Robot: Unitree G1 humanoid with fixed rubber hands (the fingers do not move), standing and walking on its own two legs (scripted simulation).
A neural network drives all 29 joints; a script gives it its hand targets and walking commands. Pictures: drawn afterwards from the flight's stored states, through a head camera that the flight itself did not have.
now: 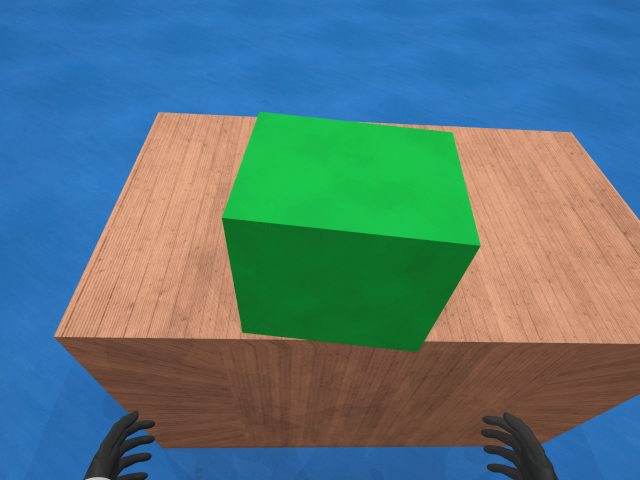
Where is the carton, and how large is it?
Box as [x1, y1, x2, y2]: [222, 112, 480, 351]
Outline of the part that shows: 259,112 222,216 242,332 417,351 480,245 452,132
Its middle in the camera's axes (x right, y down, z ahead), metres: +0.03 -0.01 +0.58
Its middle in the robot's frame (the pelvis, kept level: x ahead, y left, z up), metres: +0.45 +0.02 +0.04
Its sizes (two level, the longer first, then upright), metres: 0.279 0.215 0.260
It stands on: a pedestal, 0.68 m high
